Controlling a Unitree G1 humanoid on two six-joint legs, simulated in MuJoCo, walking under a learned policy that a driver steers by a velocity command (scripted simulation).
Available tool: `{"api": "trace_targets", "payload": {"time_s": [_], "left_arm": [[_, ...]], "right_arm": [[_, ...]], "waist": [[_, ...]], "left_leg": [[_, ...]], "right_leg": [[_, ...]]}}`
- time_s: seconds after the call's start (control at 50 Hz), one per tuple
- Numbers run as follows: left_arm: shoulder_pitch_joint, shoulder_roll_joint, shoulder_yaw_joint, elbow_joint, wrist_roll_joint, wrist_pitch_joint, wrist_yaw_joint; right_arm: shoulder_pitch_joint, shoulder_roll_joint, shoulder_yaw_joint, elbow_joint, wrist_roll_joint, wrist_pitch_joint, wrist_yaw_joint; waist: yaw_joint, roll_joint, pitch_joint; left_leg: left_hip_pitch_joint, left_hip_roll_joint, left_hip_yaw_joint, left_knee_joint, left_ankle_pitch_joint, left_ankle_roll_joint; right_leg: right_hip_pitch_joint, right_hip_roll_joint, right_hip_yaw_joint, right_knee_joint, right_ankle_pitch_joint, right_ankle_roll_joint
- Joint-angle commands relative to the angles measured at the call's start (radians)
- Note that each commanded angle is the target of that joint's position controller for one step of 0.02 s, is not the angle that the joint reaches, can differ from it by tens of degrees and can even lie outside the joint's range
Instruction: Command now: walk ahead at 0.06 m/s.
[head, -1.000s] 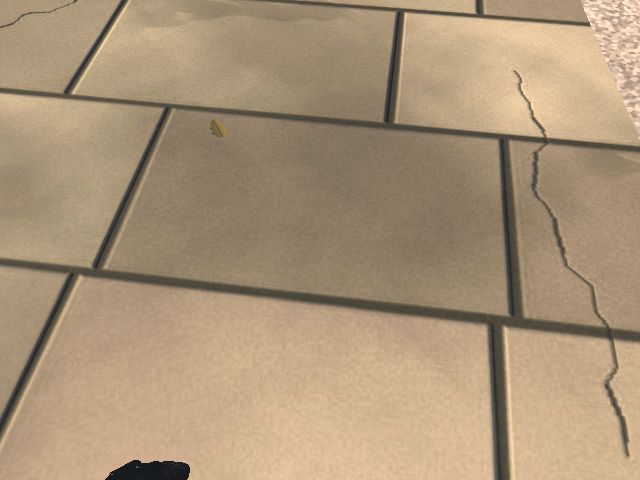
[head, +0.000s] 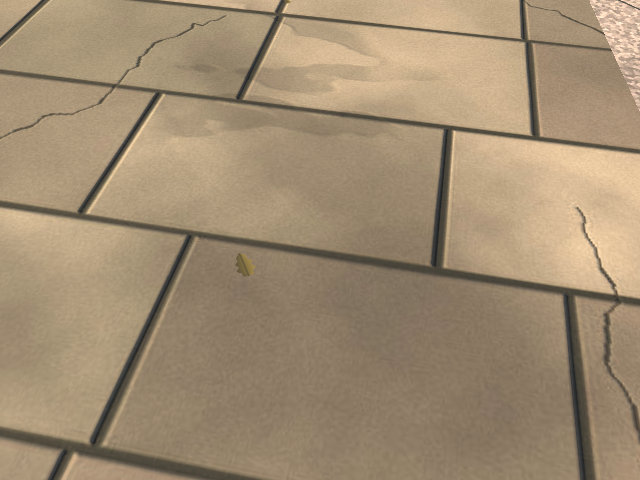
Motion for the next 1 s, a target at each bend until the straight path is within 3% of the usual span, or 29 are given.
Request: {"api": "trace_targets", "payload": {"time_s": [0.02,0.04,0.06,0.08,0.12,0.18,0.3,0.94,0.96,1.0], "left_arm": [[0.091,0.116,0.009,0.012,0.002,-0.025,0.011],[0.072,0.099,0.008,0.030,-0.018,-0.027,0.006],[0.066,0.060,-0.002,0.029,-0.020,-0.033,0.001],[0.062,0.058,-0.004,0.035,-0.022,-0.037,0.001],[0.071,0.058,-0.004,0.046,-0.023,-0.038,0.007],[0.086,0.053,-0.006,0.060,-0.021,-0.037,0.009],[0.107,0.045,-0.011,0.083,-0.020,-0.035,0.010],[0.176,0.001,-0.025,0.132,-0.019,-0.029,0.014],[0.187,-0.002,-0.026,0.136,-0.018,-0.029,0.014],[0.194,0.018,-0.015,0.127,-0.015,-0.023,0.012]], "right_arm": [[0.063,-0.089,-0.020,-0.028,0.009,0.003,-0.004],[0.091,-0.061,-0.015,-0.004,0.014,0.009,-0.003],[0.081,-0.082,-0.020,0.008,0.012,0.012,-0.005],[0.076,-0.083,-0.022,0.013,0.009,0.014,-0.007],[0.064,-0.092,-0.024,0.020,0.006,0.015,-0.007],[0.058,-0.071,-0.018,0.039,0.008,0.014,-0.011],[0.064,-0.057,-0.013,0.074,0.009,0.018,-0.017],[0.116,-0.016,0.002,0.150,0.009,0.021,-0.026],[0.124,-0.015,0.002,0.153,0.008,0.021,-0.025],[0.127,-0.048,-0.013,0.146,0.008,0.029,-0.024]], "waist": [[-0.019,-0.012,0.055],[-0.030,-0.089,0.070],[-0.021,-0.057,0.075],[-0.019,-0.048,0.069],[-0.015,-0.032,0.055],[-0.008,0.009,0.050],[-0.003,0.028,0.053],[0.000,0.034,0.081],[0.000,0.037,0.061],[0.000,0.055,0.077]], "left_leg": [[-0.155,0.166,-0.195,-0.149,-0.147,-0.007],[-0.040,0.122,-0.146,-0.140,-0.090,-0.020],[0.037,0.132,-0.150,-0.119,-0.034,-0.022],[0.068,0.141,-0.156,-0.111,-0.003,-0.020],[0.071,0.152,-0.164,-0.110,0.011,-0.018],[0.059,0.154,-0.162,-0.118,0.012,-0.025],[0.066,0.157,-0.160,-0.117,0.023,-0.030],[0.044,0.164,-0.167,-0.113,0.007,-0.033],[0.051,0.156,-0.166,-0.121,-0.064,-0.032],[0.020,0.132,-0.170,-0.111,-0.310,-0.010]], "right_leg": [[0.149,-0.112,0.125,-0.140,0.147,-0.035],[0.017,-0.106,0.131,-0.167,0.054,-0.048],[-0.036,-0.091,0.121,-0.196,0.011,-0.034],[-0.038,-0.075,0.103,-0.201,0.016,-0.023],[-0.003,-0.061,0.090,-0.202,0.044,-0.018],[0.034,-0.063,0.088,-0.198,0.073,-0.025],[0.043,-0.061,0.083,-0.201,0.083,-0.029],[0.042,-0.049,0.069,-0.197,0.070,-0.030],[0.048,-0.039,0.064,-0.201,0.005,-0.031],[0.012,0.005,0.038,-0.155,-0.214,-0.048]]}}
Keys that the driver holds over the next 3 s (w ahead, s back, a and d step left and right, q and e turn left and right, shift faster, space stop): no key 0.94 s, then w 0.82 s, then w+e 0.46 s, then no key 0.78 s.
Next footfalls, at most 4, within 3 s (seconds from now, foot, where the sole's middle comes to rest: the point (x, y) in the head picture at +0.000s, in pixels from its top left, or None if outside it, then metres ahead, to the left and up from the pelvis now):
1.70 left None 0.44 0.04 -0.77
2.24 right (383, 391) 0.73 -0.12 -0.77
2.74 left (325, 332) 0.89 0.00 -0.77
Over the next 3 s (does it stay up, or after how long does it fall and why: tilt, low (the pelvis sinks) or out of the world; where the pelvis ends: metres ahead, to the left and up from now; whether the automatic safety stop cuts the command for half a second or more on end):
stays up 0.79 -0.06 0.00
